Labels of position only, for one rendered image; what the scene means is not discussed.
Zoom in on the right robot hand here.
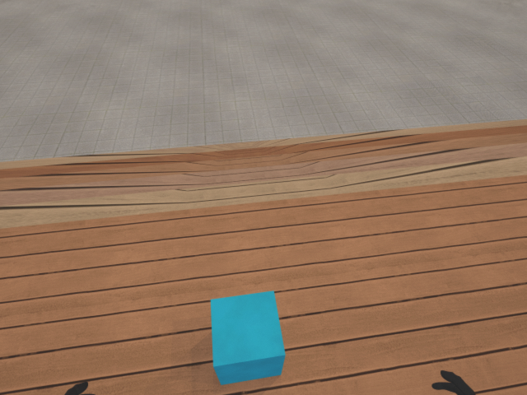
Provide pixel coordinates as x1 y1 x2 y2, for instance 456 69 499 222
432 370 475 395

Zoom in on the carton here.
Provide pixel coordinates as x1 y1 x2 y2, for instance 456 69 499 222
211 290 286 385

